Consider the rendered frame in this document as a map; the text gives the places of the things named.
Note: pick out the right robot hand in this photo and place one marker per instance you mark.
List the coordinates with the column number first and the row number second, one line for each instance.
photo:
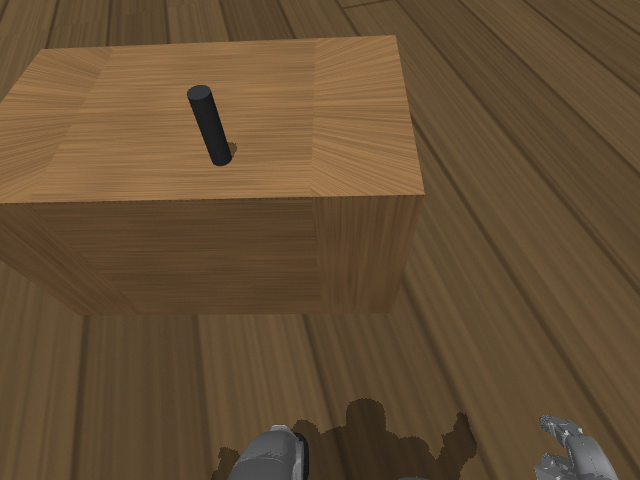
column 586, row 457

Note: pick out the can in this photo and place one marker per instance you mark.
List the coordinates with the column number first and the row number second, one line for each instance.
column 207, row 117

